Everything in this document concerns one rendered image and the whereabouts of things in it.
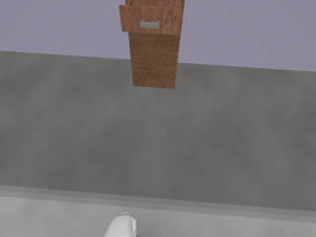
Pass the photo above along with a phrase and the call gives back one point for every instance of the drawer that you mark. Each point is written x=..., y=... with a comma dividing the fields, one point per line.
x=167, y=12

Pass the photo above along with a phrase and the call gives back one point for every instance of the robot left thigh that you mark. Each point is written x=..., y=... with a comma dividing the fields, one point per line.
x=122, y=226

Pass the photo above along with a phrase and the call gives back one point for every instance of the handle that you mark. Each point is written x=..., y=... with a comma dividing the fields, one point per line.
x=149, y=25

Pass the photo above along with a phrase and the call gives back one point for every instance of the cabinet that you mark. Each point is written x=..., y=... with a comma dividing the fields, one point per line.
x=154, y=57

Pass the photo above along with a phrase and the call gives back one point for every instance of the left robot shin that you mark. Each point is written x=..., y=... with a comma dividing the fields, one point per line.
x=124, y=213

